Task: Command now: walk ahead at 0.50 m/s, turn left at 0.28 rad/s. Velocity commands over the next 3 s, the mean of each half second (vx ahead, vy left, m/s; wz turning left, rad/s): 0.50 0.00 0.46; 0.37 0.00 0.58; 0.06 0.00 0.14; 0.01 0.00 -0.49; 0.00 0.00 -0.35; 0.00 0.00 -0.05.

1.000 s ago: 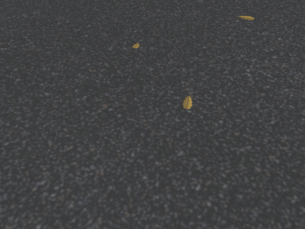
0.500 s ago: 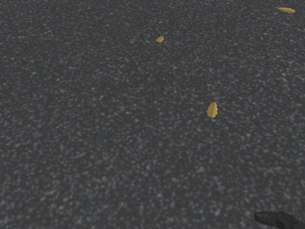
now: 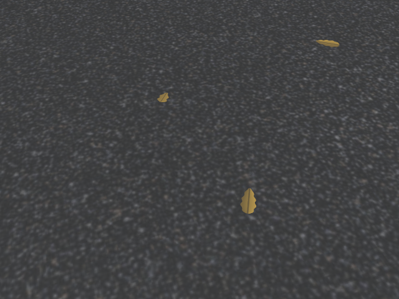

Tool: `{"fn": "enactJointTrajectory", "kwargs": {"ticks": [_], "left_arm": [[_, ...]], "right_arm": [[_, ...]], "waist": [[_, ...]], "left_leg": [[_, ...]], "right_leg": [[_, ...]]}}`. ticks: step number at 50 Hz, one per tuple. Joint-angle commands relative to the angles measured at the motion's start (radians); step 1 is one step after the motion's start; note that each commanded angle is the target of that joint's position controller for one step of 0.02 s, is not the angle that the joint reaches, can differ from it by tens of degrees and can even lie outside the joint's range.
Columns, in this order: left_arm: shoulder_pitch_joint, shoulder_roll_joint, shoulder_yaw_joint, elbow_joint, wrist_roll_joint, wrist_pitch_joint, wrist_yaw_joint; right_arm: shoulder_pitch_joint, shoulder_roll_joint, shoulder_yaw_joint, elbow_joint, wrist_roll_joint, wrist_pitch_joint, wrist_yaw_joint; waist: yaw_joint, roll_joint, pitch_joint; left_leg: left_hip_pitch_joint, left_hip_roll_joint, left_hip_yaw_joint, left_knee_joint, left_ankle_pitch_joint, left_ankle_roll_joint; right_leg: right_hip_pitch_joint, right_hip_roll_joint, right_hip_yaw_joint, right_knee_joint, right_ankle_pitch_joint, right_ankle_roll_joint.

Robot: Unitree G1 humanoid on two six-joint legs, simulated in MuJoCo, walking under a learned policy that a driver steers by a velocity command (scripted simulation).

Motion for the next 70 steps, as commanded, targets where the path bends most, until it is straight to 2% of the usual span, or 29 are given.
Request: {"fn": "enactJointTrajectory", "kwargs": {"ticks": [1, 5, 6, 7, 8, 9, 11, 16, 22, 28, 30, 32, 33, 34, 35, 36, 38, 43, 50, 54, 55, 56, 57, 58, 59, 61, 64, 67, 70], "left_arm": [[-0.138, 0.063, 0.002, -0.095, -0.008, -0.028, -0.019], [0.109, 0.168, 0.045, -0.040, -0.006, -0.046, -0.015], [0.299, 0.238, 0.064, -0.009, 0.013, -0.049, -0.006], [0.377, 0.317, 0.084, 0.015, 0.018, -0.035, -0.006], [0.371, 0.213, 0.055, 0.003, 0.018, -0.033, -0.008], [0.293, 0.150, 0.036, -0.012, 0.016, -0.034, -0.005], [0.173, 0.098, 0.019, -0.020, 0.020, -0.033, -0.006], [0.143, 0.106, 0.028, 0.007, 0.026, -0.043, 0.001], [0.181, 0.156, 0.045, 0.022, 0.023, -0.028, 0.023], [0.254, 0.203, 0.063, 0.044, -0.005, 0.007, 0.025], [0.233, 0.233, 0.071, 0.035, -0.014, 0.020, 0.027], [0.210, 0.232, 0.067, 0.024, -0.018, 0.035, 0.028], [0.229, 0.169, 0.044, -0.002, 0.019, 0.027, 0.027], [0.272, 0.059, 0.010, -0.065, 0.025, -0.010, 0.018], [0.159, 0.145, 0.022, -0.082, -0.017, -0.051, 0.004], [0.102, 0.158, 0.026, -0.103, -0.041, -0.068, -0.001], [0.129, 0.170, 0.038, -0.070, 0.009, -0.060, 0.019], [0.126, 0.120, 0.033, -0.100, 0.032, 0.003, 0.029], [-0.049, 0.110, 0.016, -0.167, 0.016, 0.013, 0.004], [-0.007, 0.157, 0.033, -0.170, 0.022, -0.002, -0.002], [0.036, 0.164, 0.037, -0.163, 0.027, -0.011, 0.000], [0.091, 0.220, 0.048, -0.164, 0.047, -0.014, 0.009], [0.106, 0.249, 0.046, -0.169, 0.071, -0.002, 0.015], [0.148, 0.207, 0.041, -0.148, 0.049, 0.013, 0.010], [0.110, 0.139, 0.021, -0.171, 0.029, 0.016, 0.005], [0.052, 0.088, -0.004, -0.170, 0.029, 0.032, -0.008], [-0.003, 0.128, 0.005, -0.160, 0.025, 0.058, -0.016], [0.065, 0.202, 0.034, -0.156, 0.013, 0.072, -0.006], [0.054, 0.208, 0.037, -0.166, -0.002, 0.084, 0.007]], "right_arm": [[0.046, -0.170, -0.036, -0.030, 0.010, 0.007, -0.011], [0.005, -0.169, -0.041, -0.054, 0.006, 0.020, -0.013], [-0.012, -0.119, -0.023, -0.090, -0.010, 0.019, -0.010], [0.107, 0.005, 0.008, -0.113, 0.001, 0.001, -0.008], [0.087, -0.085, -0.011, -0.105, 0.022, -0.010, -0.008], [0.005, -0.155, -0.033, -0.128, 0.039, -0.013, -0.009], [-0.064, -0.138, -0.042, -0.142, 0.024, -0.004, -0.016], [-0.080, -0.068, -0.049, -0.183, 0.019, 0.052, -0.007], [-0.248, -0.060, -0.041, -0.253, 0.007, 0.047, 0.025], [-0.392, -0.074, -0.036, -0.337, 0.008, 0.049, 0.058], [-0.337, -0.109, -0.054, -0.343, 0.009, 0.053, 0.061], [-0.061, -0.201, -0.110, -0.273, 0.016, 0.056, 0.048], [0.073, -0.307, -0.144, -0.242, 0.018, 0.066, 0.024], [0.003, -0.378, -0.143, -0.276, 0.016, 0.053, 0.025], [0.030, -0.288, -0.113, -0.287, 0.005, 0.038, 0.036], [-0.013, -0.239, -0.098, -0.286, -0.004, 0.024, 0.037], [-0.164, -0.169, -0.078, -0.318, -0.003, 0.014, 0.033], [-0.169, -0.216, -0.089, -0.332, -0.009, 0.024, -0.001], [-0.118, -0.207, -0.087, -0.328, 0.005, 0.080, -0.037], [-0.154, -0.191, -0.079, -0.353, 0.004, 0.089, -0.044], [-0.179, -0.181, -0.074, -0.366, 0.006, 0.088, -0.044], [-0.177, -0.135, -0.058, -0.392, -0.009, 0.083, -0.042], [-0.021, -0.086, -0.046, -0.381, -0.021, 0.078, -0.043], [0.066, -0.156, -0.054, -0.366, -0.009, 0.079, -0.039], [0.020, -0.222, -0.070, -0.337, -0.002, 0.091, -0.041], [-0.080, -0.195, -0.067, -0.329, -0.013, 0.126, -0.050], [-0.110, -0.103, -0.038, -0.331, -0.019, 0.129, -0.040], [-0.141, -0.125, -0.043, -0.327, -0.010, 0.113, -0.043], [-0.120, -0.135, -0.049, -0.306, -0.007, 0.104, -0.041]], "waist": [[0.010, 0.080, 0.079], [0.156, 0.113, -0.067], [0.229, 0.042, -0.236], [0.178, -0.246, -0.383], [0.196, -0.221, -0.389], [0.191, -0.152, -0.239], [0.141, -0.056, -0.085], [0.079, -0.051, 0.005], [0.119, -0.019, 0.053], [0.149, -0.021, 0.092], [0.098, -0.055, 0.034], [-0.052, -0.031, -0.115], [-0.078, 0.136, -0.197], [0.042, 0.321, -0.303], [-0.031, 0.173, -0.322], [-0.016, 0.142, -0.195], [0.079, 0.041, -0.082], [0.126, 0.055, -0.081], [0.055, 0.135, -0.101], [0.090, 0.170, -0.091], [0.122, 0.162, -0.101], [0.128, 0.071, -0.185], [0.053, -0.171, -0.259], [0.041, -0.264, -0.328], [0.069, -0.132, -0.257], [0.077, -0.045, -0.150], [0.055, -0.127, -0.071], [0.094, -0.157, -0.112], [0.072, -0.147, -0.111]], "left_leg": [[-0.041, 0.285, -0.184, -0.014, 0.190, 0.148], [-0.056, 0.242, -0.186, 0.264, 0.429, 0.088], [-0.225, 0.170, -0.134, 0.556, 0.281, 0.051], [-0.620, 0.010, -0.035, 0.909, -0.219, -0.020], [-0.718, 0.054, -0.156, 1.064, -0.344, -0.015], [-0.775, 0.100, -0.155, 1.101, -0.268, -0.003], [-0.714, 0.175, -0.125, 1.034, -0.122, -0.004], [-0.665, 0.223, -0.119, 0.916, 0.006, -0.018], [-0.679, 0.208, -0.061, 0.609, 0.250, -0.029], [-0.677, 0.168, 0.028, 0.455, 0.140, 0.019], [-0.548, 0.102, 0.088, 0.448, 0.039, 0.058], [-0.155, 0.004, 0.118, 0.362, 0.080, 0.123], [0.137, 0.174, -0.165, 0.338, 0.095, 0.189], [0.373, 0.386, -0.772, 0.149, -0.126, 0.382], [0.375, 0.407, -0.819, 0.050, -0.148, 0.355], [0.279, 0.386, -0.665, 0.067, 0.018, 0.317], [-0.017, 0.297, -0.401, 0.102, 0.407, 0.245], [-0.224, 0.218, -0.239, 0.102, 0.770, 0.228], [-0.194, 0.171, -0.285, 0.185, 0.536, 0.131], [-0.126, 0.175, -0.425, 0.299, 0.420, 0.110], [-0.146, 0.136, -0.422, 0.361, 0.370, 0.080], [-0.236, 0.067, -0.362, 0.533, 0.227, 0.035], [-0.438, -0.077, -0.238, 0.761, -0.404, -0.031], [-0.543, -0.050, -0.222, 0.937, -0.521, -0.075], [-0.559, -0.013, -0.240, 1.023, -0.454, -0.105], [-0.537, 0.023, -0.202, 1.001, -0.353, -0.132], [-0.358, 0.046, -0.078, 0.647, -0.291, -0.139], [-0.311, 0.025, -0.074, 0.475, -0.195, -0.126], [-0.226, 0.014, -0.062, 0.299, -0.054, -0.081]], "right_leg": [[0.038, 0.042, -0.011, -0.093, -0.022, 0.001], [0.425, 0.081, -0.031, -0.155, -0.137, -0.061], [0.730, -0.073, 0.113, -0.104, -0.145, -0.126], [1.087, -0.318, 0.537, -0.183, -0.310, -0.265], [1.057, -0.317, 0.661, -0.270, -0.429, -0.262], [0.929, -0.284, 0.499, -0.286, -0.421, -0.214], [0.669, -0.208, 0.274, -0.349, -0.273, -0.179], [0.507, -0.171, 0.035, -0.460, -0.121, -0.192], [0.550, -0.149, -0.156, -0.485, -0.055, -0.173], [0.722, -0.197, -0.238, -0.393, 0.083, -0.144], [0.746, -0.197, -0.269, -0.253, 0.417, -0.123], [0.631, -0.137, -0.315, 0.128, 0.527, -0.072], [0.344, -0.080, -0.318, 0.468, 0.064, -0.017], [-0.042, 0.143, -0.142, 0.779, -0.662, 0.032], [-0.150, 0.110, 0.036, 0.837, -0.645, 0.005], [-0.201, 0.074, 0.022, 0.806, -0.570, -0.018], [-0.053, -0.005, 0.025, 0.634, -0.461, -0.010], [0.079, 0.039, -0.008, 0.416, -0.336, 0.049], [0.156, 0.135, 0.009, 0.025, -0.084, 0.056], [0.218, 0.144, 0.041, -0.119, -0.161, 0.018], [0.313, 0.122, 0.035, -0.212, -0.035, -0.008], [0.511, -0.029, 0.145, -0.191, 0.234, -0.069], [0.739, -0.251, 0.385, -0.144, 0.662, -0.237], [0.776, -0.359, 0.614, -0.182, 0.497, -0.356], [0.710, -0.280, 0.535, -0.194, 0.324, -0.331], [0.547, -0.156, 0.351, -0.221, 0.100, -0.254], [0.370, -0.017, 0.218, -0.283, -0.059, -0.190], [0.453, -0.045, 0.294, -0.276, -0.093, -0.222], [0.416, -0.045, 0.340, -0.282, -0.216, -0.201]]}}
Next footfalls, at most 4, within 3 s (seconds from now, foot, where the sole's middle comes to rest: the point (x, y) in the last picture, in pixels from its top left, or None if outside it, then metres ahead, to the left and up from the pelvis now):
0.12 right None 0.26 -0.15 -0.78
0.64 left None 0.46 0.17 -0.78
1.12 right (156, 237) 0.73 0.12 -0.78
1.44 left None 0.52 0.26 -0.78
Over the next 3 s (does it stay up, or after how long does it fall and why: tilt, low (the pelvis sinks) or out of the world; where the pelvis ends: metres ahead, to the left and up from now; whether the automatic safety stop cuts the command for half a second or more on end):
stays up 0.60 0.10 -0.01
